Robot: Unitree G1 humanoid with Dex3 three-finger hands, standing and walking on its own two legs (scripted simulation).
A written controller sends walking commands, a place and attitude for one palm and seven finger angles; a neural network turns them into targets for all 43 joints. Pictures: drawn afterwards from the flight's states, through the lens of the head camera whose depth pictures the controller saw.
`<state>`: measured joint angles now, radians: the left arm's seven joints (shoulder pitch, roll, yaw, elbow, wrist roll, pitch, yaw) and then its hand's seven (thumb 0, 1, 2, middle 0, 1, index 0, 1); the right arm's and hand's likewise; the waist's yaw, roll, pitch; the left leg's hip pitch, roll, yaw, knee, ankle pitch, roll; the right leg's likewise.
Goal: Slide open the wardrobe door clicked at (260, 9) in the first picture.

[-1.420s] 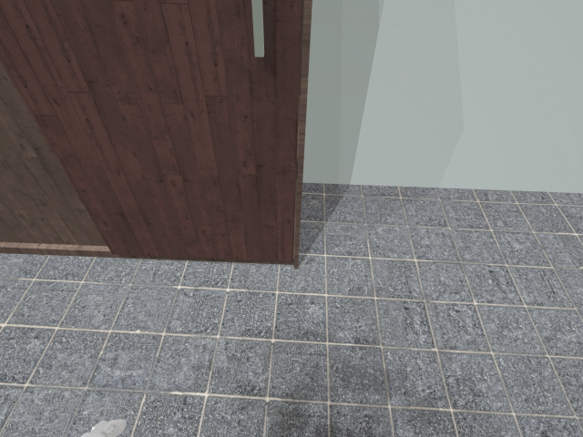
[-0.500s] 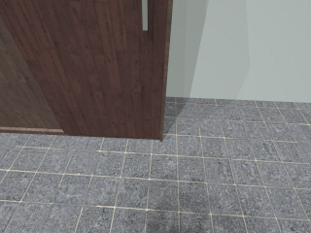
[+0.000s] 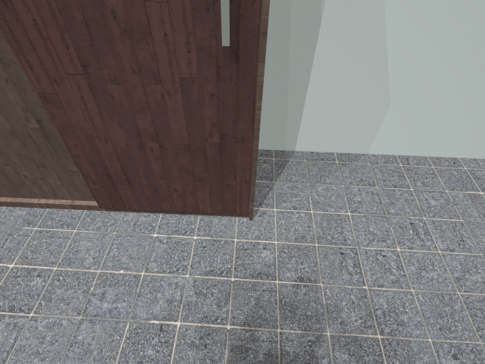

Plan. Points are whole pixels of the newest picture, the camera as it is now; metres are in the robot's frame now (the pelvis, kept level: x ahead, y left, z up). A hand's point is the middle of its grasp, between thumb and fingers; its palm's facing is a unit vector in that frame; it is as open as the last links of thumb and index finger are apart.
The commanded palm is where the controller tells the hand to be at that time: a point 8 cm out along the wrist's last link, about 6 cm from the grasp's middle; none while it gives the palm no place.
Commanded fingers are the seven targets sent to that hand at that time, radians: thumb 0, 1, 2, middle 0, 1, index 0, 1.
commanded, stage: look at it before walking up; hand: right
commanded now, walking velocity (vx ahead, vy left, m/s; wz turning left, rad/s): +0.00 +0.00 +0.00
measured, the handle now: out of the picture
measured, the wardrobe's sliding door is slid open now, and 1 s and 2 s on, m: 0.00 0.00 0.00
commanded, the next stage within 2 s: walk to a spot facing it in 0.02 s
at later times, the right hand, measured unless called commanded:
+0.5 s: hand out of the picture +0.06 -0.19 -0.18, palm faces -0.14 +0.96 -0.25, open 7.4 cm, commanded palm none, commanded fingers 0.00 -0.90 -0.90 0.20 0.30 0.20 0.30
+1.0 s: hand out of the picture +0.08 -0.18 -0.17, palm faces -0.32 +0.92 -0.23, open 7.4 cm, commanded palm none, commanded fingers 0.00 -0.90 -0.90 0.20 0.30 0.20 0.30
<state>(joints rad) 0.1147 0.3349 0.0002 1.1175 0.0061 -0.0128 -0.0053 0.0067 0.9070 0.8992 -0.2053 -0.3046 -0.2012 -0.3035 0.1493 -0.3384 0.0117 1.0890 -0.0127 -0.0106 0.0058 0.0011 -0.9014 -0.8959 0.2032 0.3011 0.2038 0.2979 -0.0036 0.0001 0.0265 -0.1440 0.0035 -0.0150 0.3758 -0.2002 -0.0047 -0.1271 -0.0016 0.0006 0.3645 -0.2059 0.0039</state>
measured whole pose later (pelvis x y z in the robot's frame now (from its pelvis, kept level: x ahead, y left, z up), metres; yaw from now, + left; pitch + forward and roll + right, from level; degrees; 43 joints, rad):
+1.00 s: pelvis -0.03 -0.01 -0.01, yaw +24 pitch +2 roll +0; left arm 0.11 0.25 0.07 0.92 0.01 0.05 0.03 0.01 0.91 0.90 -0.20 -0.30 -0.20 -0.30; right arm 0.27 -0.22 -0.06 0.91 -0.03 0.04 0.01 0.00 -0.90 -0.90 0.20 0.30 0.20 0.30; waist -0.05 0.01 0.04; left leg -0.33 -0.12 -0.19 0.44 -0.13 0.03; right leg -0.38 -0.02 0.04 0.83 -0.41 0.06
